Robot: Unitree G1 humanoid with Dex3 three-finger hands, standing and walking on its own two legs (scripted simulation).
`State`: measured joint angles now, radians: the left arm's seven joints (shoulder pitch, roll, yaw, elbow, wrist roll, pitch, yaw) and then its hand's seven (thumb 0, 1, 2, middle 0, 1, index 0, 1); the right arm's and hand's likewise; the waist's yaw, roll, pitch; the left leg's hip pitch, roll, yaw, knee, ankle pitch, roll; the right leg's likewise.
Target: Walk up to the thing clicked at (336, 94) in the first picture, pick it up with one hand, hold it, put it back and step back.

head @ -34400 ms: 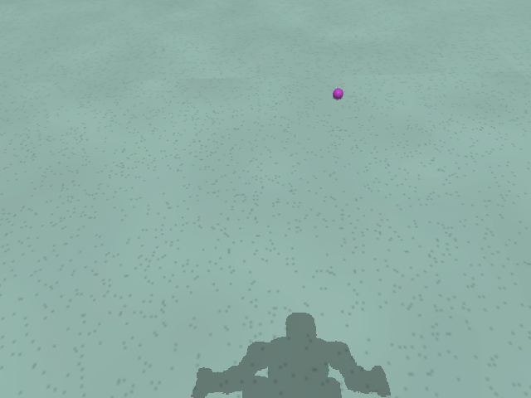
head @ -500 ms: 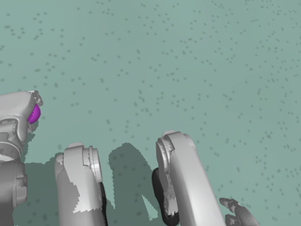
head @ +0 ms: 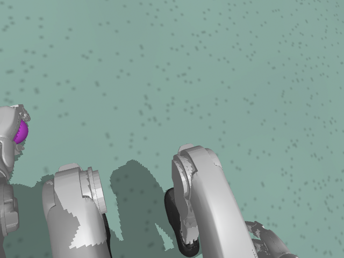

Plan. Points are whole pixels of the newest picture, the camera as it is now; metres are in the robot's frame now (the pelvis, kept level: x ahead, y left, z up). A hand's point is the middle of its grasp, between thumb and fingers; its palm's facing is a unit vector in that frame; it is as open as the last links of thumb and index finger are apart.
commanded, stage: rest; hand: left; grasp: from above
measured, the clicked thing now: (10, 130) +0.42 +0.32 -0.22
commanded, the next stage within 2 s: open in 1.48 s
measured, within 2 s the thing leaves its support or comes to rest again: rests again in 1.20 s
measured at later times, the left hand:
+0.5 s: hand (16, 138) +0.40 +0.32 -0.24, palm faces -0.44 -0.15 -0.89, open 8.6 cm
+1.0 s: hand (19, 138) +0.41 +0.32 -0.25, palm faces -0.44 -0.16 -0.88, open 8.6 cm
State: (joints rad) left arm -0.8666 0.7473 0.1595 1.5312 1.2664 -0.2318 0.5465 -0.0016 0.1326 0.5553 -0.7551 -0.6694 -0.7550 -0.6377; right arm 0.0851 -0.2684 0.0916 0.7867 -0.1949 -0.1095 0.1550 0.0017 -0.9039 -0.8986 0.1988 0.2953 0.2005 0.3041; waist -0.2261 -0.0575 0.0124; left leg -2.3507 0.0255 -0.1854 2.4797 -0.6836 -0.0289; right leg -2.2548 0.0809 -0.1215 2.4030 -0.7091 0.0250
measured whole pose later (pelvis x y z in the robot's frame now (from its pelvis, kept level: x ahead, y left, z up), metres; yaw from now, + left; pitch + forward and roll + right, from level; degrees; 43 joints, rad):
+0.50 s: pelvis +0.00 +0.00 -0.02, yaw -2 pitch +28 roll -10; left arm -0.87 0.83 0.19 1.64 1.29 -0.26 0.62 0.00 0.14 0.59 -0.73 -0.70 -0.73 -0.67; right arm 0.08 -0.29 0.15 0.79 -0.25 -0.17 0.21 0.00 -0.90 -0.90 0.20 0.30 0.20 0.30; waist -0.26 -0.09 0.07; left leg -2.36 0.03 -0.23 2.56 -0.70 -0.03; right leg -2.26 0.10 -0.16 2.45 -0.70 0.03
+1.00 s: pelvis +0.00 +0.01 -0.02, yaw -4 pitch +26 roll -12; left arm -0.89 0.89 0.19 1.70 1.27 -0.25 0.66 0.00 0.14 0.55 -0.74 -0.68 -0.75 -0.64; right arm 0.07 -0.31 0.20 0.78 -0.28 -0.24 0.26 0.00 -0.91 -0.90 0.20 0.30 0.20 0.30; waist -0.29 -0.12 0.12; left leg -2.35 0.03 -0.26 2.58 -0.71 -0.03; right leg -2.23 0.11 -0.18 2.44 -0.70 0.04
